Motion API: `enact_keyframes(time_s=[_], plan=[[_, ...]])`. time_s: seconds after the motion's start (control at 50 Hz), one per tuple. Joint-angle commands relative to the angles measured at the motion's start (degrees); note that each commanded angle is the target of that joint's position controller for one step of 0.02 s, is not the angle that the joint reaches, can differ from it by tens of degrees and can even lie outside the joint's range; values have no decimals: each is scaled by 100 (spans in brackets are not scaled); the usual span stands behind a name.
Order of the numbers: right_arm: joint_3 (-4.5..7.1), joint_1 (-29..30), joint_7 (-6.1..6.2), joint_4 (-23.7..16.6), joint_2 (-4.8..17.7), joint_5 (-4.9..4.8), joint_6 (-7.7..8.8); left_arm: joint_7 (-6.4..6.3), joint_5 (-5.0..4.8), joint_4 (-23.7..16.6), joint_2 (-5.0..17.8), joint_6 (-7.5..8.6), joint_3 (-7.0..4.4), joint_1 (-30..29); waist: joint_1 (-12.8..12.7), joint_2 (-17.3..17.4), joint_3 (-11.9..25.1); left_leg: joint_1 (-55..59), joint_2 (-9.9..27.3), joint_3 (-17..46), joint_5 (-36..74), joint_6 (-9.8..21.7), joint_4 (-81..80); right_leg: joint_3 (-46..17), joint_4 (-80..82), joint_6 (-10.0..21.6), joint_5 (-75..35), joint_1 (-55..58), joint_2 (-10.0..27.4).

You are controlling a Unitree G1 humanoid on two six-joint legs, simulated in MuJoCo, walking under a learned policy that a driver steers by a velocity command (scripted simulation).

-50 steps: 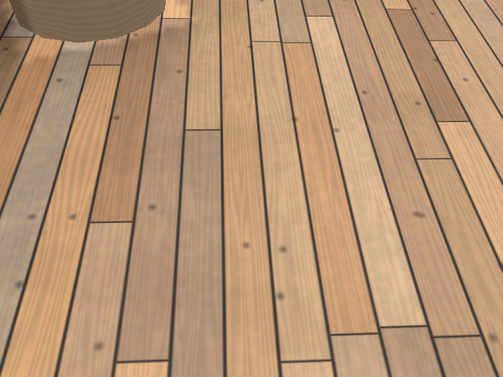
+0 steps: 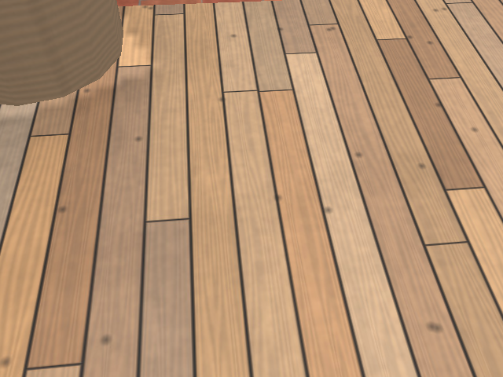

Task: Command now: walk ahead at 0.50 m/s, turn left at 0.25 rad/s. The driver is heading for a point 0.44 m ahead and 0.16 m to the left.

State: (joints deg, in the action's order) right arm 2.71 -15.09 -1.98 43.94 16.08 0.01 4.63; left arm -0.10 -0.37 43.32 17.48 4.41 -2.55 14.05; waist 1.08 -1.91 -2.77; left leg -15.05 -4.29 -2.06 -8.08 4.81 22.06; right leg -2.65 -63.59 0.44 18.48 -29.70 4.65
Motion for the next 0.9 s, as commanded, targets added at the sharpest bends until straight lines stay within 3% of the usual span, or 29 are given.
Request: enact_keyframes(time_s=[0.02, 0.1, 0.18, 0.24, 0.26, 0.28, 0.3, 0.32, 0.34, 0.36, 0.38, 0.4, 0.42, 0.46, 0.52, 0.56, 0.62, 0.66, 0.7, 0.74, 0.76, 0.78, 0.8, 0.82, 0.84, 0.86, 0.88, 0.9], plan=[[197, 238, 57, -358, 772, -55, 148, -51, 102, -373, 356, -12, -101, 235, -260, 537, 227, 177, 1509, 1652, 771, 1178, -1405, -120, 572, -235, -494, -442, 274], [274, -108, 188, -233, 970, -95, 61, -9, 88, -650, 209, 81, -30, -766, 66, 464, 42, 67, 1161, 1219, 689, 874, -1348, -61, 2356, -378, -1964, -255, 36], [318, -588, 241, -100, 1090, -171, -50, 96, -17, -852, 286, 176, -42, -1452, 317, 544, 56, 337, 1304, 1513, 319, 756, -974, -99, 3224, -395, -2342, 109, -231], [341, -628, 283, -98, 1094, -161, -129, 142, -43, -881, 531, 239, -143, -1383, 160, 713, 146, 730, 1502, 1984, 105, 584, -456, -214, 3577, -226, -1790, 442, -270], [341, -578, 288, -112, 1072, -144, -160, 141, -49, -827, 593, 262, -182, -1141, -1, 786, 220, 722, 1482, 2053, 194, 508, -196, -135, 3699, -126, -1576, 798, -295], [290, -563, 285, -138, 918, -119, -176, 111, -30, -689, 729, 281, -268, -625, -264, 756, 483, 579, 1236, 1967, 422, 359, 333, -40, 3886, 34, -1468, 1577, -297], [165, -533, 258, -242, 584, -53, -164, 64, 65, -600, 991, 304, -364, 159, -635, 434, 1193, 57, 859, 1680, 76, 155, 1657, -580, 3755, 364, -1314, 2891, 349], [21, -1181, 253, -380, 94, -62, -97, 32, 131, -504, 1484, 232, -491, 784, -528, -1002, 2097, -1779, 68, 886, -1898, -263, 3644, -2558, 3817, 1101, -789, 4991, 1722], [50, -1244, 257, -476, 387, -221, -52, 80, 69, -383, 1286, 170, -460, 987, -540, -1670, 2215, -2878, 201, 983, -2684, -342, 4776, -4174, 4509, 1424, 688, 5127, 2112], [199, -770, 274, -462, 902, -286, -78, 72, 55, -461, 815, 161, -335, 679, -640, -860, 1417, -3156, 500, 1122, -2171, -350, 5196, -3500, 4695, 1187, 1167, 4475, 1844], [230, -361, 281, -548, 963, -232, -121, 63, 65, -485, 617, 140, -263, 344, -581, -474, 898, -3087, 693, 932, -1706, -374, 5175, -2637, 4747, 1012, 597, 3774, 1610], [239, -210, 269, -589, 888, -165, -160, 72, 85, -466, 443, 132, -203, 63, -437, -329, 546, -2897, 852, 910, -1356, -411, 4951, -2024, 4894, 964, -58, 3160, 1356], [255, -199, 240, -621, 789, -155, -204, 63, 110, -430, 347, 143, -179, -117, -280, -499, 363, -2660, 1009, 925, -1121, -428, 4718, -1566, 5041, 922, -496, 2745, 1185], [226, -229, 197, -642, 552, -186, -299, 49, 95, -353, 343, 193, -205, -223, -170, -553, 227, -2364, 1094, 797, -902, -477, 4512, -904, 5313, 921, -1044, 2339, 1023], [185, 84, 178, -841, 405, -130, -359, 27, 73, -205, 557, 246, -298, -133, -174, -284, 100, -2581, 1154, 783, -468, -578, 3911, -343, 5520, 1069, -1715, 2345, 1119], [160, 293, 127, -918, 361, -129, -344, 12, 78, -136, 664, 225, -335, -107, -224, -200, 84, -2588, 1156, 724, 69, -582, 3311, 58, 5556, 1044, -1959, 2482, 1081], [82, 842, 31, -1078, 191, -58, -258, -31, 42, -30, 778, 130, -344, -95, -354, -113, -89, -1959, 911, 347, 730, -523, 2053, 729, 5348, 913, -3205, 2269, 845], [89, 1080, -39, -1184, 211, -56, -227, -43, -26, 88, 898, 66, -367, 109, -424, -178, 22, -1622, 756, 189, 857, -455, 1596, 838, 5138, 836, -3689, 2468, 900], [147, 1107, -84, -1254, 355, -47, -226, -48, -127, 171, 1016, 13, -401, 141, -322, -293, 134, -1387, 634, 192, 618, -292, 1243, 820, 4783, 731, -4010, 2775, 1014], [288, 497, -73, -1099, 614, 26, -226, -74, -206, 198, 1090, -37, -422, 9, 119, -294, 523, -451, 362, 53, 698, -50, 702, 925, 3857, 525, -4653, 2874, 897], [408, -29, -12, -932, 875, 53, -234, -77, -173, 224, 939, -44, -370, 121, 371, -89, 849, 511, 243, 29, 1396, 99, 396, 1104, 2973, 316, -4449, 2558, 637], [497, -556, 107, -878, 1336, 123, -270, -73, 71, 91, 632, -19, -238, 302, 479, 705, 1498, 2016, 1221, 1087, 4083, 407, 762, 1232, 1433, -6, -2300, 1451, 266], [365, -208, 181, -1052, 1473, 249, -299, 21, 241, 109, 94, -9, -18, 1081, -142, 1835, 2326, 3307, 2687, 2921, 6531, 1497, 1139, 658, -455, -387, 2395, 34, -376], [242, -200, 109, -1125, 1084, 138, -314, 74, 80, 364, 506, -44, -71, 1290, 106, 1117, 3146, 3223, 2918, 3175, 5932, 1927, 927, -274, -956, -464, 2534, 85, -270], [242, -86, 36, -964, 931, 75, -332, 80, -150, 242, 755, -117, -150, 698, 191, 865, 2456, 2580, 2509, 2692, 4210, 1710, 478, -136, -922, -451, 2095, -332, -122], [202, 315, 28, -909, 786, -5, -317, 4, -135, 147, 719, -189, -148, 215, 108, 562, 1658, 1872, 2134, 2311, 3036, 1332, 206, -29, -572, -432, 1710, -559, 55], [125, 644, 39, -892, 590, -4, -312, -82, -54, 172, 679, -295, -157, 50, -24, 498, 1204, 1064, 1935, 2012, 2474, 1091, -17, -62, -186, -453, 1399, -325, 170], [119, 883, 44, -884, 599, 60, -306, -139, -6, 230, 647, -400, -161, 181, -227, 632, 1003, 294, 1758, 1700, 2257, 972, -239, -54, 113, -490, 1085, 247, 174]])
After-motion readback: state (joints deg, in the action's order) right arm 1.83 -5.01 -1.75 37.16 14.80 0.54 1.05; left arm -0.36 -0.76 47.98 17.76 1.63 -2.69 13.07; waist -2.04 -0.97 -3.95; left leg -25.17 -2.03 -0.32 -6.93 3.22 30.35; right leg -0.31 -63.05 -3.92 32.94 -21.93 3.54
